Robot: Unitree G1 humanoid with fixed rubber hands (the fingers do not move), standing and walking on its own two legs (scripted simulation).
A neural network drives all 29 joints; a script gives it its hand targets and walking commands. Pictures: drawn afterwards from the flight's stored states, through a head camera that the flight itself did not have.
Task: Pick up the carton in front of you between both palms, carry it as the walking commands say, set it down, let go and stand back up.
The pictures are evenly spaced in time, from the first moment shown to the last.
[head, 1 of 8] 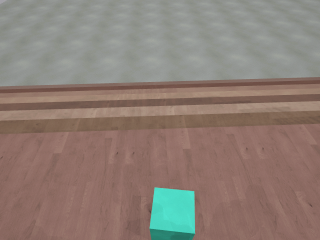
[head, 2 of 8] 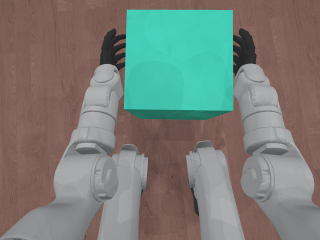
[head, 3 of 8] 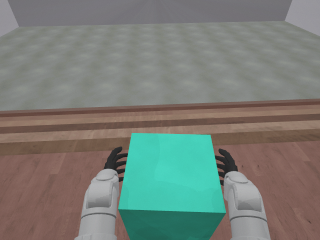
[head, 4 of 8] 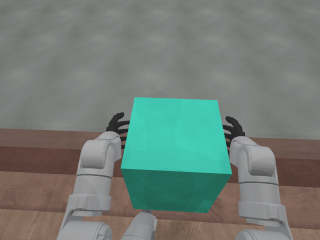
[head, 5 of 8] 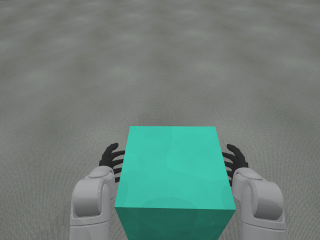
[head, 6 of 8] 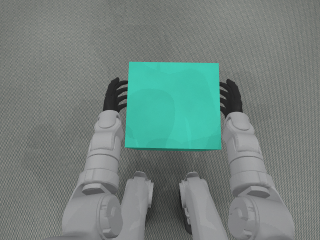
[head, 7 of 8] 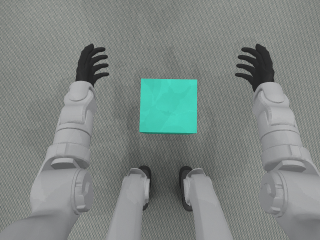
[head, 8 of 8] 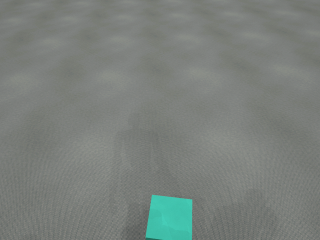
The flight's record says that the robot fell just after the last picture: no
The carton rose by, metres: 0.69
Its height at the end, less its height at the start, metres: -1.19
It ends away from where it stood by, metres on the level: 4.48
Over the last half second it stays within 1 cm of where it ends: yes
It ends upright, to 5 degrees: yes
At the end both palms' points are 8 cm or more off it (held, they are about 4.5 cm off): yes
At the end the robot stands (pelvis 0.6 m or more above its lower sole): yes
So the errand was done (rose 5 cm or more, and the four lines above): yes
